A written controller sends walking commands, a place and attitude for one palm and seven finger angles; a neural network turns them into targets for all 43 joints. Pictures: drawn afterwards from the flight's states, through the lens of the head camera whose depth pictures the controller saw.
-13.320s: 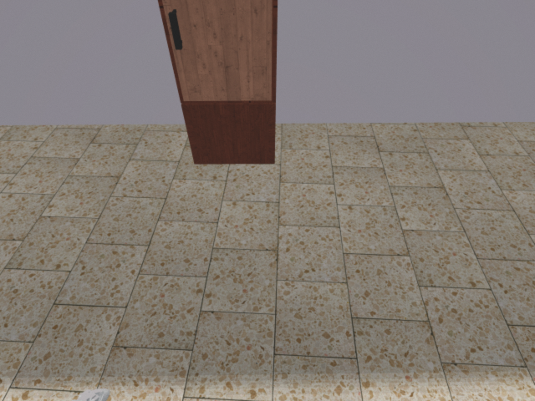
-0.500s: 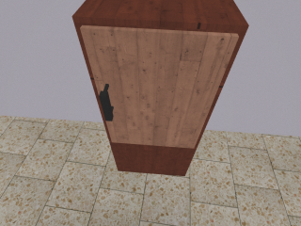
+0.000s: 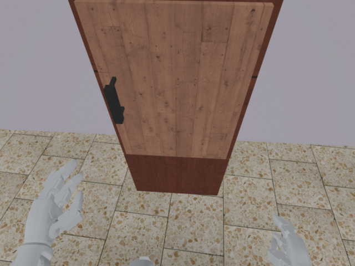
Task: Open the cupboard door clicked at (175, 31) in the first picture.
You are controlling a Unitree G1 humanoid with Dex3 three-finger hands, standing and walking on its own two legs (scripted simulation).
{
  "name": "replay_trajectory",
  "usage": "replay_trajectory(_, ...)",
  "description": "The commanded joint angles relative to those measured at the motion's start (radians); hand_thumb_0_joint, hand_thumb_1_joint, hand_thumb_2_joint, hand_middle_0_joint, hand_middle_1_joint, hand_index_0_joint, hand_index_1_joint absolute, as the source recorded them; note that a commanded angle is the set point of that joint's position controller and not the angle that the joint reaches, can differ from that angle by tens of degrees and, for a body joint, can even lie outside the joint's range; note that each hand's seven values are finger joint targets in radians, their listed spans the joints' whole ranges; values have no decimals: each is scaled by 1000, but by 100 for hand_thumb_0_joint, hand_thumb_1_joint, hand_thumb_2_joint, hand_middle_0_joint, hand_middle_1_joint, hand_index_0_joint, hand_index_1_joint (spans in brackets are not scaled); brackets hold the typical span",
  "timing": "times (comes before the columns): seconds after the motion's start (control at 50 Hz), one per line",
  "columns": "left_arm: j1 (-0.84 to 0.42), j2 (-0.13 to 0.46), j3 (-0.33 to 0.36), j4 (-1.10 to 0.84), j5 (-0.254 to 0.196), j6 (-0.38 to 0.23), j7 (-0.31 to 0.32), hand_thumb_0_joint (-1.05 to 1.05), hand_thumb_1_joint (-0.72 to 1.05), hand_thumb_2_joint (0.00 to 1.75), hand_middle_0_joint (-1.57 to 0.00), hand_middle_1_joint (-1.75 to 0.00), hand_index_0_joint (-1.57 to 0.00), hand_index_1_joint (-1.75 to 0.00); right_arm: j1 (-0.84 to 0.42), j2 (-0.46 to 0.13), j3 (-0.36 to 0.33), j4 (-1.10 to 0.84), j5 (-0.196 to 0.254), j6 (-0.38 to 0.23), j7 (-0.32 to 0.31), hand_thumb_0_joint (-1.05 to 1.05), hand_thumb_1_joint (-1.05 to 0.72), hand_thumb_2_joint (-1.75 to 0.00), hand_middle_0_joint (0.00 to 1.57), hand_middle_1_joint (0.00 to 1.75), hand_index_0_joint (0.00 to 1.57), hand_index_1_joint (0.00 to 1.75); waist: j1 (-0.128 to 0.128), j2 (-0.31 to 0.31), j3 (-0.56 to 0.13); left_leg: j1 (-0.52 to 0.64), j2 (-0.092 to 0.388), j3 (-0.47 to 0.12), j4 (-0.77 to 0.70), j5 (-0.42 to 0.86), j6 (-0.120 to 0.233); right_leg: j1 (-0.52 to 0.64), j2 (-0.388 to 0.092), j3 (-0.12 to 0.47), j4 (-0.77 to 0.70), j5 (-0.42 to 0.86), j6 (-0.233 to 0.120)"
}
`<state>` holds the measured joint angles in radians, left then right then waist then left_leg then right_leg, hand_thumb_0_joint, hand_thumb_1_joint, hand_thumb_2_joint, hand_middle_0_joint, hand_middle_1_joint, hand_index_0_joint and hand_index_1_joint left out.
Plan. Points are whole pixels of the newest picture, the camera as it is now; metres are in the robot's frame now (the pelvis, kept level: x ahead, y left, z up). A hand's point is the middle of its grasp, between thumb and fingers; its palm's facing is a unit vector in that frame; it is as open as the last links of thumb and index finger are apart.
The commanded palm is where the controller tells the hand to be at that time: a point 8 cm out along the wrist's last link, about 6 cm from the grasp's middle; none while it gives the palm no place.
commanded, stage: raise the hand with hooked fingers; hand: left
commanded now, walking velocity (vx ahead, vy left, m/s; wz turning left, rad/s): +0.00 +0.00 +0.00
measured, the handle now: (116, 100) +0.55 +0.21 +0.04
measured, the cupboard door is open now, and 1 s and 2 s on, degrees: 0 0 0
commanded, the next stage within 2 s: move the hooked fingers beside the handle in 1.82 s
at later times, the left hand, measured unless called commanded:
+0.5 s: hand (56, 224) +0.21 +0.26 +0.02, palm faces -0.02 -1.00 -0.04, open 10.7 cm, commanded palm +0.18 +0.31 +0.02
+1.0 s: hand (31, 206) +0.23 +0.31 +0.04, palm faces +0.01 -1.00 -0.05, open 13.5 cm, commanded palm +0.21 +0.36 +0.05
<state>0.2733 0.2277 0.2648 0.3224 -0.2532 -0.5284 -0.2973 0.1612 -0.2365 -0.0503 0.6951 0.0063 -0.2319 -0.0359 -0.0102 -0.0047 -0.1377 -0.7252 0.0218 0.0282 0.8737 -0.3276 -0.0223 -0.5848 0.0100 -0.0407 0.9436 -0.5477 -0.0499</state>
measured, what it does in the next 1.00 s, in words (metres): shifts its weight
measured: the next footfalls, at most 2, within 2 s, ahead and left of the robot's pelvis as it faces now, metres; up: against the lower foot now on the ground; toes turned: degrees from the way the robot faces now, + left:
none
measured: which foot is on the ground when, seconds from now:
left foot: down 0.00-1.00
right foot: down 0.00-1.00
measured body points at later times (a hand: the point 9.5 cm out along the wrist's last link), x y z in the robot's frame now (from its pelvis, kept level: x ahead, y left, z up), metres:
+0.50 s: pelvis -0.04 +0.03 -0.03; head +0.01 +0.04 +0.42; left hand +0.20 +0.32 +0.02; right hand +0.09 -0.21 -0.12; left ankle +0.05 +0.14 -0.69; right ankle -0.05 -0.08 -0.69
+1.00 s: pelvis -0.03 +0.06 -0.01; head +0.01 +0.09 +0.43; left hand +0.23 +0.37 +0.05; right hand +0.15 -0.17 -0.07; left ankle +0.05 +0.14 -0.69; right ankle -0.05 -0.08 -0.69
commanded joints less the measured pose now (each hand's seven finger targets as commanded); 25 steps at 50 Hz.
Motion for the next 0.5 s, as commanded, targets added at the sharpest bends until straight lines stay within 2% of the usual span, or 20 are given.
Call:
replay_trajectory(0.0,169,197,184,-64,-132,-116,-250,0,55,75,-22,-53,-22,-53,-57,-145,-55,-241,30,-55,3,0,-90,-90,20,30,20,30,65,-78,-242,-12,-53,2,164,161,25,-12,-62,166,-21,621,99)
replay_trajectory(0.02,126,195,177,-112,-157,-90,-264,0,53,74,-23,-54,-23,-54,-57,-146,-50,-270,35,-53,-9,0,-90,-90,20,30,20,30,56,-86,-247,-39,-54,2,173,125,33,-21,-65,194,-42,546,115)
replay_trajectory(0.04,50,193,167,-165,-175,-73,-266,0,50,73,-23,-55,-23,-55,-50,-139,-46,-282,39,-51,-21,0,-90,-90,20,30,20,30,40,-58,-231,-60,-52,4,191,80,37,-47,-72,232,-73,442,134)
replay_trajectory(0.06,-43,211,168,-202,-184,-57,-260,0,48,72,-23,-57,-23,-57,-31,-141,-38,-281,34,-47,-30,0,-90,-90,20,30,20,30,19,-53,-191,-74,-38,-12,209,55,42,-106,-60,231,-77,359,131)
replay_trajectory(0.08,-89,224,169,-246,-183,-56,-245,0,46,71,-23,-58,-23,-58,-12,-139,-37,-278,34,-45,-39,0,-90,-90,20,30,20,30,8,-42,-187,-63,-24,-24,211,42,48,-130,-50,221,-86,286,122)
replay_trajectory(0.12,-179,214,121,-322,-158,-69,-209,0,41,69,-24,-62,-24,-62,4,-135,-30,-272,29,-45,-59,0,-90,-90,20,30,20,30,-23,-10,-149,-55,-4,-36,213,1,59,-201,-35,203,-98,150,103)
replay_trajectory(0.14,-217,235,115,-363,-143,-78,-192,0,39,68,-24,-63,-24,-63,14,-137,-26,-264,25,-48,-69,0,-90,-90,20,30,20,30,-26,26,-162,-42,2,-40,213,-8,63,-221,-27,193,-96,103,89)
replay_trajectory(0.16,-260,244,94,-404,-133,-81,-184,0,36,67,-24,-64,-24,-64,19,-140,-20,-262,23,-51,-78,0,-90,-90,20,30,20,30,-37,31,-149,-40,10,-51,217,-13,66,-242,-16,187,-86,78,83)
replay_trajectory(0.18,-248,250,86,-405,-123,-75,-179,0,34,66,-24,-66,-24,-66,22,-139,-17,-256,24,-55,-84,0,-90,-90,20,30,20,30,-30,62,-168,-30,12,-51,210,-21,67,-244,-14,183,-91,54,74)
replay_trajectory(0.22,-205,239,68,-371,-110,-42,-172,0,29,64,-24,-69,-24,-69,24,-141,-10,-246,28,-59,-90,0,-90,-90,20,30,20,30,-30,71,-154,-12,13,-60,178,-32,69,-259,1,146,-97,14,59)
replay_trajectory(0.26,-171,251,78,-325,-113,10,-170,0,25,62,-25,-72,-25,-72,16,-144,-4,-245,33,-63,-92,0,-90,-90,20,30,20,30,-10,98,-136,0,13,-72,147,-44,66,-259,14,124,-100,-17,48)
replay_trajectory(0.3,-136,277,112,-307,-116,60,-157,0,20,60,-25,-75,-25,-75,19,-143,0,-250,35,-59,-90,0,-90,-90,20,30,20,30,7,86,-167,18,10,-73,109,-51,64,-224,11,106,-117,-33,44)
replay_trajectory(0.36,-86,274,150,-244,-132,113,-132,0,13,57,-25,-80,-25,-80,12,-135,3,-256,35,-46,-83,0,-90,-90,20,30,20,30,32,46,-145,25,7,-80,68,-47,60,-201,19,76,-128,-30,42)
replay_trajectory(0.4,-95,271,152,-269,-130,112,-116,0,8,55,-26,-82,-26,-82,23,-137,3,-260,32,-44,-74,0,-90,-90,20,30,20,30,29,53,-165,51,6,-79,52,-35,59,-202,20,54,-118,-4,42)
replay_trajectory(0.44,-114,259,139,-269,-125,100,-103,0,4,53,-26,-86,-26,-86,31,-139,5,-259,29,-45,-67,0,-90,-90,20,30,20,30,16,54,-142,52,5,-83,37,-68,57,-227,23,36,-114,-22,41)
replay_trajectory(0.46,-125,268,141,-266,-123,89,-103,0,1,52,-26,-87,-26,-87,38,-144,6,-259,27,-48,-65,0,-90,-90,20,30,20,30,20,47,-145,61,8,-91,31,-69,57,-230,31,26,-99,-11,35)
replay_trajectory(0.48,-130,260,129,-282,-122,79,-104,0,-1,51,-27,-88,-27,-88,41,-147,6,-263,27,-51,-61,0,-90,-90,20,30,20,30,15,65,-154,71,7,-91,26,-78,57,-238,30,22,-97,-9,35)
